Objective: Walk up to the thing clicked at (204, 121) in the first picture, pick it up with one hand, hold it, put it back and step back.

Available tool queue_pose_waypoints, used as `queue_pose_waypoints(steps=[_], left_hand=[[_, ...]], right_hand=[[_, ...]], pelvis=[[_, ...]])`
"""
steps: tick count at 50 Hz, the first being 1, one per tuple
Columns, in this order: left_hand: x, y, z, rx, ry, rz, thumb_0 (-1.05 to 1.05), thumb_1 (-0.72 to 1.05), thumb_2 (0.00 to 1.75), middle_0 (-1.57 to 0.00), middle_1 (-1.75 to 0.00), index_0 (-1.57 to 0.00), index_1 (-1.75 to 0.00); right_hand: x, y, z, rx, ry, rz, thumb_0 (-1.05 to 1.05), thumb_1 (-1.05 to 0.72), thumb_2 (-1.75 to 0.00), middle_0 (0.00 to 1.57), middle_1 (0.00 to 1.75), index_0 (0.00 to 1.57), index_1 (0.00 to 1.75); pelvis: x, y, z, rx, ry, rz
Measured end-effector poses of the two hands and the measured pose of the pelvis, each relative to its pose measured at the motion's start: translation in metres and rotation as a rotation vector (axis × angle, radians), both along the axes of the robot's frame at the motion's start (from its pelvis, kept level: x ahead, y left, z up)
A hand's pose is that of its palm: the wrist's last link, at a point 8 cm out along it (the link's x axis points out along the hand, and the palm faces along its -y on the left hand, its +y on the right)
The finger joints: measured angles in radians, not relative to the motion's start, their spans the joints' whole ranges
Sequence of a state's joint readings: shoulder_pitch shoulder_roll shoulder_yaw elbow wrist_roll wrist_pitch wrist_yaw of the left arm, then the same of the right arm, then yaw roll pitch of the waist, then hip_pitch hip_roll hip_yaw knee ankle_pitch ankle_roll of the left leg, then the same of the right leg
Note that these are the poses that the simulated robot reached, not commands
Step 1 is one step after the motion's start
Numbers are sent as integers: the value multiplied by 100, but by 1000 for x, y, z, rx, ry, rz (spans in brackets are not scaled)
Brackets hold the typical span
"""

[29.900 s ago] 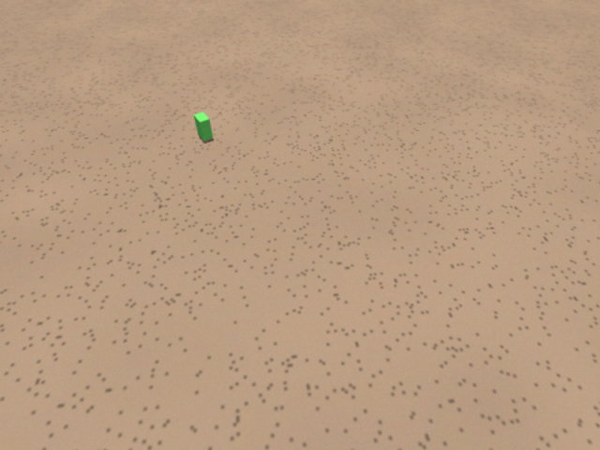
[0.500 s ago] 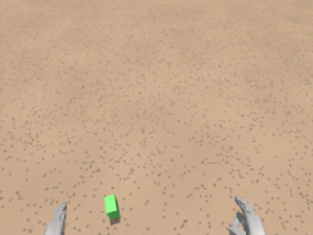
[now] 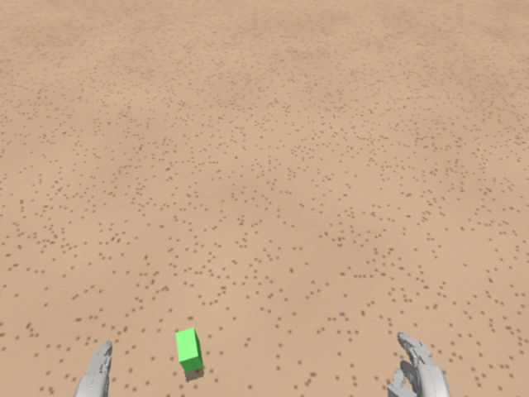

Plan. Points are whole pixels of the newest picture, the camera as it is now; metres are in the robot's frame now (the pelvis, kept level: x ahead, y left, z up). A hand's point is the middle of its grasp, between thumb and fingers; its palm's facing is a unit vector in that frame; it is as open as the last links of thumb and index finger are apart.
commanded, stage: stand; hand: left
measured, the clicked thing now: (189, 350) +0.41 +0.23 -0.66
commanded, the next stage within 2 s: none
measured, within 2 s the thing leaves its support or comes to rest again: neither
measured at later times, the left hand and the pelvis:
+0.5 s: hand out of the picture +0.15 +0.21 -0.10, palm faces -0.02 -0.94 -0.34, open 9.4 cm; pelvis -0.01 +0.00 +0.01, yaw +0 degrees
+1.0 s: hand out of the picture +0.04 +0.26 -0.11, palm faces +0.00 -0.94 -0.35, open 7.4 cm; pelvis -0.01 +0.02 +0.05, yaw +0 degrees
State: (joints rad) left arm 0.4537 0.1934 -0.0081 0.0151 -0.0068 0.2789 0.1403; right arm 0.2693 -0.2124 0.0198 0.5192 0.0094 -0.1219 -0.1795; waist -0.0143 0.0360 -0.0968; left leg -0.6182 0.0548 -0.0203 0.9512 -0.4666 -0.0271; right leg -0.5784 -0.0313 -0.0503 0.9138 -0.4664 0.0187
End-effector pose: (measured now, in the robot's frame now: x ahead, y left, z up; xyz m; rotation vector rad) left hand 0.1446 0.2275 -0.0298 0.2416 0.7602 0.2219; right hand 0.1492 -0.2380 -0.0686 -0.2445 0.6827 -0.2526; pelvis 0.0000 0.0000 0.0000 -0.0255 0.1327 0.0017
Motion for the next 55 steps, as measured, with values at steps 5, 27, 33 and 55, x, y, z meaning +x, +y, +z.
queue_pose_waypoints(steps=[5, 27, 33, 55], left_hand=[[-1, 0, 0, -2, -2, 3, -1, -53, 7, -6, -6, -6, -6], [-22, 39, -38, 39, 150, -91, 0, 64, 84, -21, -30, -20, -29], [-55, 64, -46, 47, 291, -36, 1, 82, 89, -21, -30, -20, -30], [-120, 77, -36, 26, 502, 57, 1, 90, 90, -21, -30, -20, -30]], right_hand=[[0, 1, 0, 1, -1, 3, 1, -90, -90, 21, 30, 20, 30], [-28, -24, -14, -25, 304, 107, 1, -90, -90, 21, 30, 21, 30], [-61, -39, -8, -36, 410, 39, 1, -90, -90, 21, 30, 20, 30], [-102, -24, -5, 36, 552, 7, 0, -90, -90, 21, 30, 20, 30]], pelvis=[[-1, 0, 0, -1, 0, 1], [-7, 3, 15, 32, -102, 2], [-4, 10, 27, 28, -135, -1], [-14, 16, 55, 33, -203, 5]])
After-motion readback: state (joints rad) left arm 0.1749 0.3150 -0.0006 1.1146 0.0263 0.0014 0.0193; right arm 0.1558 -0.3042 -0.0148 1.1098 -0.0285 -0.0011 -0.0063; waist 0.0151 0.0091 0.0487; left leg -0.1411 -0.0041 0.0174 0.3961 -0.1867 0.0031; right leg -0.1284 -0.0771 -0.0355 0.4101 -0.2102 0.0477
